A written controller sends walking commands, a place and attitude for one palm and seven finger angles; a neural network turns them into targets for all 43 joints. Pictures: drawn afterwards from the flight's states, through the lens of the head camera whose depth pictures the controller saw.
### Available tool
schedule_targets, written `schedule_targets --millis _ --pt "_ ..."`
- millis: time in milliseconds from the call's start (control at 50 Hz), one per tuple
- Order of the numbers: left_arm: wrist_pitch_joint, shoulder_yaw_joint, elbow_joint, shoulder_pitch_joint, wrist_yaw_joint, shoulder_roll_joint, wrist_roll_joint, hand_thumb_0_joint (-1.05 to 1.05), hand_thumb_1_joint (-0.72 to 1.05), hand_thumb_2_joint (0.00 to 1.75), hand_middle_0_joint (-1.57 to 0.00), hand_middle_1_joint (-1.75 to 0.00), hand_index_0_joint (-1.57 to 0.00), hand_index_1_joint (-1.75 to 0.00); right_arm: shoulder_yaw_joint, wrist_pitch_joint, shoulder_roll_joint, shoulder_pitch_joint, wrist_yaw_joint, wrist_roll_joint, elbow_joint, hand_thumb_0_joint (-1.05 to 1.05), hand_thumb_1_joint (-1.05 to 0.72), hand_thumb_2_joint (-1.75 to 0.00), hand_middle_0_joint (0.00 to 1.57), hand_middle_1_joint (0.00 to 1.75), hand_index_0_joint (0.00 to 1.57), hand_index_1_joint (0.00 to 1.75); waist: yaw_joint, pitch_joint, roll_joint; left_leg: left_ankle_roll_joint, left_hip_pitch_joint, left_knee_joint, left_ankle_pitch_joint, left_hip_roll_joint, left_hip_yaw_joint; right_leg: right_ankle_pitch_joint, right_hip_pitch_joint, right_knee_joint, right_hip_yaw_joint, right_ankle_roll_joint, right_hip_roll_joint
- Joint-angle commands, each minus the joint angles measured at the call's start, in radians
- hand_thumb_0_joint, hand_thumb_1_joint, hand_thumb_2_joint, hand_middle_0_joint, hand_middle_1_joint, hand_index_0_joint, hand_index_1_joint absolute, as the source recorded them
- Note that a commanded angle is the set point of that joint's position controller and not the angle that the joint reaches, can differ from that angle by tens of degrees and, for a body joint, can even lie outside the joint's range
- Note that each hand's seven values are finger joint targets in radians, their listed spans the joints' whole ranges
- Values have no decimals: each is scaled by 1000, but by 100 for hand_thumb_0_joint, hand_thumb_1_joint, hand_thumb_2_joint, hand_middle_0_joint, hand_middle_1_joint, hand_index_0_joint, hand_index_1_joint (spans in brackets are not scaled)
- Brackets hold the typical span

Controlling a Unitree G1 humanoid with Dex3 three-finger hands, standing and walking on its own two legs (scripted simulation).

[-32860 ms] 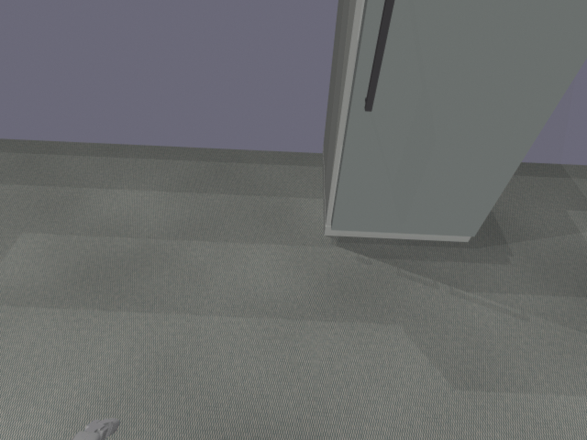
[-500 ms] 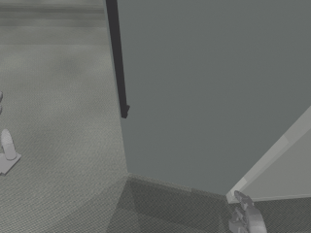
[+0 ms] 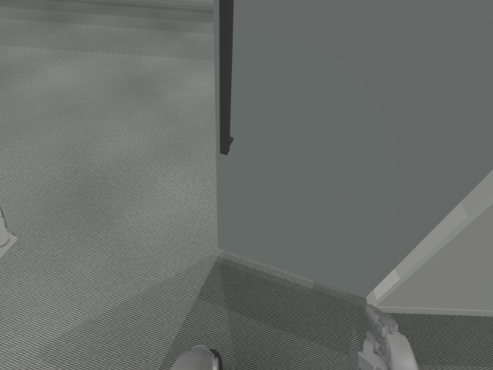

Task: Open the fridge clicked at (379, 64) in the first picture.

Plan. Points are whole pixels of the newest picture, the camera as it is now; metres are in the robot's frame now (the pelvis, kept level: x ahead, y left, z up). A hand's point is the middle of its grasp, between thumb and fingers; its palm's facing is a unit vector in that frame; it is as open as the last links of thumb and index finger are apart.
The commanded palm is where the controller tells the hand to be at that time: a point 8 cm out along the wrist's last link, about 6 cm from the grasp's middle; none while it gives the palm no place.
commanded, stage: step back with the hand held close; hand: left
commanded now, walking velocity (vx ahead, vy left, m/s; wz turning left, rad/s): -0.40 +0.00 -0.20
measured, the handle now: (229, 71) +0.64 +0.09 +0.16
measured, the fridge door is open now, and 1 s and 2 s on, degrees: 72 72 72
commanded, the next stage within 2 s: stop stepping back and stand still in 0.16 s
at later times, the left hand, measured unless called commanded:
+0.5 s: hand out of the picture +0.09 +0.26 +0.20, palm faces +0.28 -0.82 -0.50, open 7.4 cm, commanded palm +0.04 +0.31 +0.20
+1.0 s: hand out of the picture +0.08 +0.27 +0.21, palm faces +0.31 -0.80 -0.52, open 7.4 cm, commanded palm +0.02 +0.32 +0.20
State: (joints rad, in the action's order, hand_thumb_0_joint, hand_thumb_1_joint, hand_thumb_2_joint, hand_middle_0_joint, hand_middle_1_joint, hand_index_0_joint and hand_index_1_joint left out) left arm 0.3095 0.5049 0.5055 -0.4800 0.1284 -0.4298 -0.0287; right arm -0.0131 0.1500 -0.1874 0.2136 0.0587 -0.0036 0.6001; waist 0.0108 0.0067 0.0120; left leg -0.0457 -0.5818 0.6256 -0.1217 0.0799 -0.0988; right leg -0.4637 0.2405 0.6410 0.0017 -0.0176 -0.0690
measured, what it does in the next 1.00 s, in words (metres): walks backwards: left foot, then right foot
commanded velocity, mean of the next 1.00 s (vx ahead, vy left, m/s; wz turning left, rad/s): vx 0.06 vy -0.02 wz -0.02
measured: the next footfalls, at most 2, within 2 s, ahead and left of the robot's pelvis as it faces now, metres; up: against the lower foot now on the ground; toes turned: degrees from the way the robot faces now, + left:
left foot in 0.18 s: +0.04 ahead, +0.12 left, +0.00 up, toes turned -1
right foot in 0.50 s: -0.14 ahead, -0.05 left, +0.00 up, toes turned -13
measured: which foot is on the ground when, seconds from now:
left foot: down 0.00-0.00, up 0.02-0.16, down 0.18-0.48, up 0.50-0.72, down 0.74-0.98, up 1.00-1.00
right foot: down 0.00-0.20, up 0.22-0.48, down 0.50-1.00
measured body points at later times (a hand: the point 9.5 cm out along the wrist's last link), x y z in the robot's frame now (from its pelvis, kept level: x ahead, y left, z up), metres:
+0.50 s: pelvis -0.13 +0.03 +0.02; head -0.13 +0.06 +0.47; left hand +0.07 +0.31 +0.22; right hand -0.01 -0.22 -0.05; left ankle -0.01 +0.12 -0.70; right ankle -0.22 -0.05 -0.72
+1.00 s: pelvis -0.16 +0.04 +0.02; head -0.17 +0.05 +0.47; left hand +0.05 +0.32 +0.23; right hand -0.06 -0.19 -0.07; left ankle -0.11 +0.16 -0.71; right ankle -0.17 -0.04 -0.72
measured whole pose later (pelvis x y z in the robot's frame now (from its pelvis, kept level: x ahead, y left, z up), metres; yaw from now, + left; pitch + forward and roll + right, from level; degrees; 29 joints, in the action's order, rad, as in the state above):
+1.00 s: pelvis -0.16 +0.04 +0.02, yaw -9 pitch +0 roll +0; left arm 0.23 0.47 0.51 -0.57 0.16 -0.48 -0.02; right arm 0.04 0.14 -0.15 0.29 0.06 -0.02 0.63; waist -0.03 -0.03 -0.01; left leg -0.01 -0.35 0.65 -0.34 0.06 -0.08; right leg -0.32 0.25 0.55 0.10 -0.04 -0.02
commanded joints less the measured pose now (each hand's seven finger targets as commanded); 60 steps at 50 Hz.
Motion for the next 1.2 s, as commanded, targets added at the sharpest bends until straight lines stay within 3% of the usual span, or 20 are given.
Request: schedule_targets --millis 0,40,120,160,180,260,380,420,460,480,500,560,680,740,780,920,980,1060,1140,1180 --pt "60 20 214 130 27 -197 -2 0 90 90 -20 -30 -20 -30 -43 39 -101 -113 1 3 -113 0 -90 -90 20 30 20 30 20 -91 -239 92 210 320 -289 -51 75 554 189 -384 -451 -150 408" --pt "20 43 204 132 33 -217 11 0 90 90 -20 -30 -20 -30 -43 41 -95 -110 17 4 -117 0 -90 -90 20 30 20 30 18 -162 -298 74 97 320 -326 -52 112 1020 -11 -230 -356 -127 361" --pt "-12 -17 182 226 25 -175 16 0 90 90 -20 -30 -20 -30 -14 16 -115 -153 51 0 -104 0 -90 -90 20 30 20 30 -19 -84 18 79 318 -174 22 -77 21 1011 38 -77 -173 -35 212" --pt "-4 4 210 181 27 -181 15 0 90 90 -20 -30 -20 -30 -37 26 -154 -104 46 -1 -118 0 -90 -90 20 30 20 30 6 -203 266 1 490 -232 745 183 207 373 121 131 -89 41 69" --pt "-1 14 195 141 25 -167 6 0 90 90 -20 -30 -20 -30 -50 32 -136 -81 26 -6 -124 0 -90 -90 20 30 20 30 15 -259 242 -49 546 -218 820 262 224 40 164 234 -99 28 44" --pt "-12 74 273 -38 4 -176 -33 0 90 90 -20 -30 -20 -30 -67 42 -152 -84 -8 -8 -162 0 -90 -90 20 30 20 30 10 -248 173 -114 400 -305 420 279 246 -18 128 374 -50 44 29" --pt "-69 79 288 -115 30 -169 -31 0 90 90 -20 -30 -20 -30 -37 19 -147 -99 -3 1 -196 0 -90 -90 20 30 20 30 -11 -131 269 9 70 -509 -634 149 164 -23 -199 -30 149 7 -12" --pt "-89 87 217 -103 36 -198 -20 0 90 90 -20 -30 -20 -30 -37 0 -142 -90 9 -4 -181 0 -90 -90 20 30 20 30 -14 -116 166 60 52 -369 -607 43 84 -47 -254 -230 118 -29 15" --pt "-89 89 199 -43 36 -233 -25 0 90 90 -20 -30 -20 -30 -41 -18 -134 -78 17 -4 -155 0 -90 -90 20 30 20 30 -10 -51 -197 61 124 210 -335 -57 41 -207 67 -517 -343 -166 343" --pt "-85 88 221 30 45 -249 -30 0 90 90 -20 -30 -20 -30 -34 -13 -146 -78 22 -7 -132 0 -90 -90 20 30 20 30 -2 10 -231 57 31 387 -257 -58 88 -108 117 -568 -436 -224 452" --pt "-67 116 211 63 51 -276 -32 0 90 90 -20 -30 -20 -30 -24 -1 -149 -61 21 -19 -102 0 -90 -90 20 30 20 30 -17 -18 -144 65 -4 447 -202 -47 83 148 56 -512 -340 -222 433" --pt "-78 -20 52 57 47 -124 -12 0 90 90 -20 -30 -20 -30 -33 11 -151 -36 30 2 -82 0 -90 -90 20 30 20 30 -24 -19 -85 57 16 321 -182 -23 96 111 7 -413 -240 -157 336" --pt "-53 -69 94 209 54 -136 19 0 90 90 -20 -30 -20 -30 -35 53 -159 -42 58 -13 -70 0 -90 -90 20 30 20 30 -19 30 -91 9 367 -131 -243 -51 1 -105 149 -310 -127 -101 243" --pt "-22 6 243 171 61 -195 16 0 90 90 -20 -30 -20 -30 -35 65 -184 -40 52 -12 -110 0 -90 -90 20 30 20 30 -17 -30 301 -117 509 -371 -265 246 477 -46 303 153 54 5 41" --pt "-18 54 246 132 51 -233 14 0 90 90 -20 -30 -20 -30 -23 73 -145 -44 41 -30 -90 0 -90 -90 20 30 20 30 -27 5 270 -137 300 -495 -494 269 516 -57 225 335 -1 7 75" --pt "-55 64 105 -122 44 -159 3 0 90 90 -20 -30 -20 -30 -27 44 -146 -41 16 -16 -107 0 -90 -90 20 30 20 30 -6 -63 149 -14 56 -239 -508 79 104 58 -215 -175 88 -13 67" --pt "-60 69 66 -7 43 -195 -8 0 90 90 -20 -30 -20 -30 -29 14 -134 -51 13 -14 -112 0 -90 -90 20 30 20 30 2 10 -245 42 -89 367 -378 -55 56 -43 -88 -470 -495 -190 433" --pt "-46 8 18 42 46 -130 5 0 90 90 -20 -30 -20 -30 -9 24 -116 -35 12 -9 -75 0 -90 -90 20 30 20 30 -20 -31 -158 50 72 237 -270 -14 75 443 -60 -302 -222 -164 343" --pt "-30 -27 125 180 53 -144 13 0 90 90 -20 -30 -20 -30 -3 47 -111 -77 37 -20 -74 0 -90 -90 20 30 20 30 -13 -57 -95 35 349 -107 -55 -73 -8 428 -3 -228 -62 -70 239" --pt "-22 -27 219 189 53 -152 14 0 90 90 -20 -30 -20 -30 -26 58 -144 -77 39 -14 -96 0 -90 -90 20 30 20 30 -1 -82 62 -2 458 -192 77 34 129 348 44 -136 -49 -11 178"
